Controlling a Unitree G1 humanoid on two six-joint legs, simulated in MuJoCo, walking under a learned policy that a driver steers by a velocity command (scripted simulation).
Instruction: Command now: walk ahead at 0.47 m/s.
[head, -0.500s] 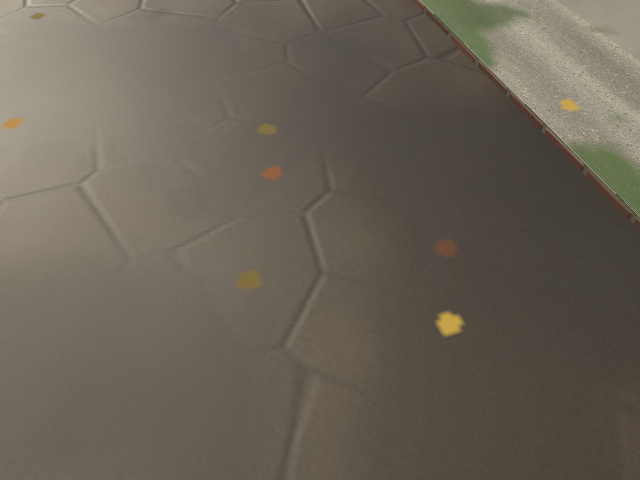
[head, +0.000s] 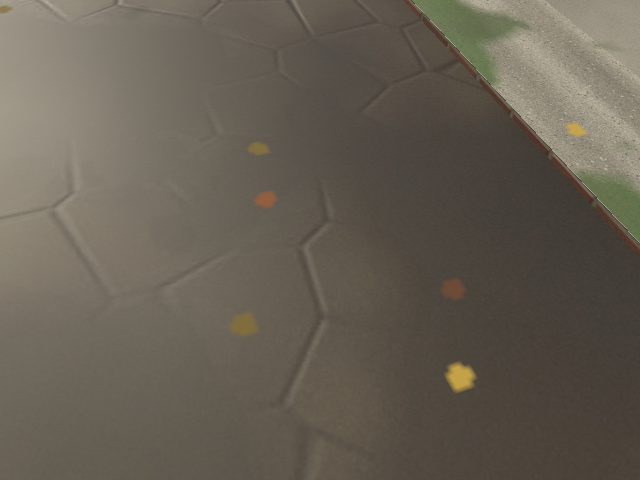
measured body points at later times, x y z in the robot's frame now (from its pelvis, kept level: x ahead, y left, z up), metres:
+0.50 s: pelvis +0.28 -0.05 -0.01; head +0.31 -0.06 +0.44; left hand +0.40 +0.22 -0.11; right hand +0.37 -0.33 -0.12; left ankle +0.22 +0.09 -0.66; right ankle +0.33 -0.14 -0.74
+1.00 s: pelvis +0.56 +0.03 -0.02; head +0.60 +0.05 +0.43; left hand +0.60 +0.33 -0.14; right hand +0.76 -0.20 -0.11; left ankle +0.61 +0.11 -0.74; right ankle +0.48 -0.13 -0.65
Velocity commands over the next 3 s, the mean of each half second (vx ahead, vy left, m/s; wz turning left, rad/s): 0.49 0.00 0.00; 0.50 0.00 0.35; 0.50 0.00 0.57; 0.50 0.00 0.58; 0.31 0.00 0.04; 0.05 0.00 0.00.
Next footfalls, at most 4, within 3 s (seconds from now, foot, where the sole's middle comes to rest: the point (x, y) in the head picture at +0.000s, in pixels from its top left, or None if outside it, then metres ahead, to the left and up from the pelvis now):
0.32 right None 0.37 -0.14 -0.78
0.88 left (259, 413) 0.65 0.12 -0.78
1.36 right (308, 294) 0.97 0.01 -0.78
1.88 left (160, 270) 1.05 0.40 -0.78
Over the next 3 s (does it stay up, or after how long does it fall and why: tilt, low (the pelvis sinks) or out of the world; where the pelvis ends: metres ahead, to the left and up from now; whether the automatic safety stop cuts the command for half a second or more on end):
stays up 1.25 0.49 -0.01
